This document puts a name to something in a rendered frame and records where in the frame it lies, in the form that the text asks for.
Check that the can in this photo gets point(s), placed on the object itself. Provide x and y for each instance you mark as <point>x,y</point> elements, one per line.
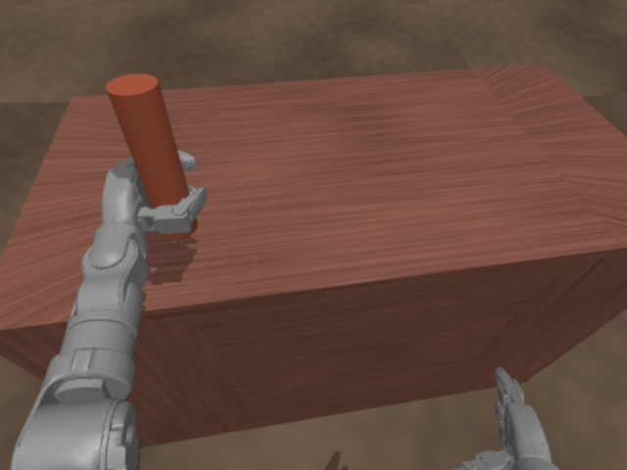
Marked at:
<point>140,108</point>

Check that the left robot arm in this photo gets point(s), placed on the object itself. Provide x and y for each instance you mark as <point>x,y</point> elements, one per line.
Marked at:
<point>79,420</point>

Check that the right robot hand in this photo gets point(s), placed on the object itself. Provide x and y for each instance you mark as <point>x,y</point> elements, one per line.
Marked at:
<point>519,428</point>

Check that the left robot hand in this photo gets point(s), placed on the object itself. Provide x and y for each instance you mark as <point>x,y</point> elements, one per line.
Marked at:
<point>124,200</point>

